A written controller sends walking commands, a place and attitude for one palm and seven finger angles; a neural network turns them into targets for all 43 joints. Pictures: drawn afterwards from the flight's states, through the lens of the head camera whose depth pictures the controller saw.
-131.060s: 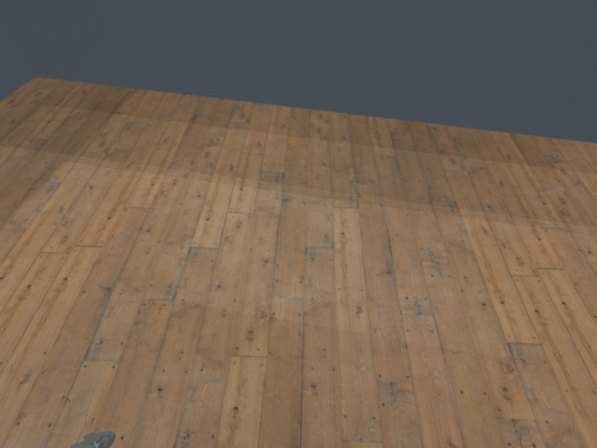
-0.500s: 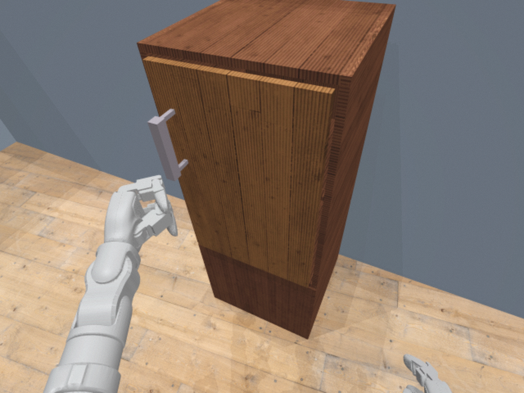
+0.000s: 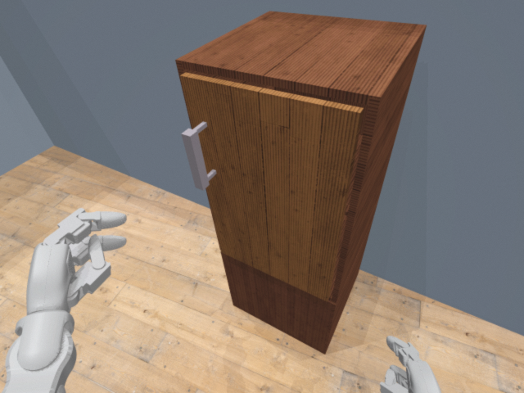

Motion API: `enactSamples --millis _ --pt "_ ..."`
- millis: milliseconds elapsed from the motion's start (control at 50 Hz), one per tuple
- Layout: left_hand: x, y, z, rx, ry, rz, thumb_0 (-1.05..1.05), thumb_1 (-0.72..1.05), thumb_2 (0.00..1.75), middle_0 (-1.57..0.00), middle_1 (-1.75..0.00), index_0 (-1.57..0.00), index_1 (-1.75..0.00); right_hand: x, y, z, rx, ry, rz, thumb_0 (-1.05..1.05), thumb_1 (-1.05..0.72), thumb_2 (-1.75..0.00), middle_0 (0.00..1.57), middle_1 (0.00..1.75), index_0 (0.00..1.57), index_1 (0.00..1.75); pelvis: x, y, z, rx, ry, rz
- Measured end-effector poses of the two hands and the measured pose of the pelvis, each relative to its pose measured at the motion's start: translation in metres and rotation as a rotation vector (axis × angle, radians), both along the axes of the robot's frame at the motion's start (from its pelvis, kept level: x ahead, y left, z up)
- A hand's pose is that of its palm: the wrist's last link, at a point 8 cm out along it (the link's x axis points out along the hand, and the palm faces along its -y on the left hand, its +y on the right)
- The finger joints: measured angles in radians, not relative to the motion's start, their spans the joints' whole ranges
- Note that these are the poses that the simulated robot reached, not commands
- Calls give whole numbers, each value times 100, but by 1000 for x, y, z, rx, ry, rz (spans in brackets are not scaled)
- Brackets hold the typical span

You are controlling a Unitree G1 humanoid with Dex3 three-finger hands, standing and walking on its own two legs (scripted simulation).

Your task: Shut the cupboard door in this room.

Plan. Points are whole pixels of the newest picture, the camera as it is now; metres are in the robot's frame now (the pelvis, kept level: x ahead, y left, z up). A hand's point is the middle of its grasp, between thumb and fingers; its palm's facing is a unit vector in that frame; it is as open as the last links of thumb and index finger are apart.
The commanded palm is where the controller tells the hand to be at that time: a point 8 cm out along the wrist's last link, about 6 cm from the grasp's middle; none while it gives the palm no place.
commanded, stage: draw the hand back to the body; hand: left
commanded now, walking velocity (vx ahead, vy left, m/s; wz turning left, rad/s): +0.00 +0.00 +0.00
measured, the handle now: (202, 156) +0.58 +0.21 +0.06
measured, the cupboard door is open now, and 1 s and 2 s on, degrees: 0 0 0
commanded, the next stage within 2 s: step back with the hand held close in 0.56 s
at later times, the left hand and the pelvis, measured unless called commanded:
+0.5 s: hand (64, 285) +0.19 +0.26 +0.15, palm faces +0.47 -0.79 -0.38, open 7.3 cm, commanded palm +0.14 +0.30 +0.17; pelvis +0.01 +0.00 +0.00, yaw +0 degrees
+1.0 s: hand (53, 288) +0.19 +0.28 +0.15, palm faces +0.38 -0.78 -0.50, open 7.4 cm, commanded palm +0.13 +0.32 +0.17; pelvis -0.01 +0.02 -0.01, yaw +0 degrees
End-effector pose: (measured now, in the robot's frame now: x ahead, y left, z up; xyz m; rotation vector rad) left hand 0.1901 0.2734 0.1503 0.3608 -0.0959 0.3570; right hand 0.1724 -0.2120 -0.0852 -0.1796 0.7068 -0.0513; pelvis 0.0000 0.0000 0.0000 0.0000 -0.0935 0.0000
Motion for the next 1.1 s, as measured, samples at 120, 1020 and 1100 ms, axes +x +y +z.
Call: enactSamples --millis 120,1020,1100 --pt "-23 15 11 57 -9 59 1 90 90 -53 -65 -52 -64 1 -2 -2 -2 1 -7 1 -91 -90 20 30 20 30 4 1 0 -1 2 1" --pt "-43 42 19 203 13 34 1 89 90 -21 -30 -21 -30 -28 -19 -2 -93 61 -138 1 -91 -90 20 30 20 30 -14 19 -8 -8 98 -10" --pt "-52 48 22 216 -13 30 1 89 90 -21 -30 -21 -30 -40 -13 1 -93 53 -142 1 -91 -90 20 30 20 30 -25 23 -10 -10 102 -14"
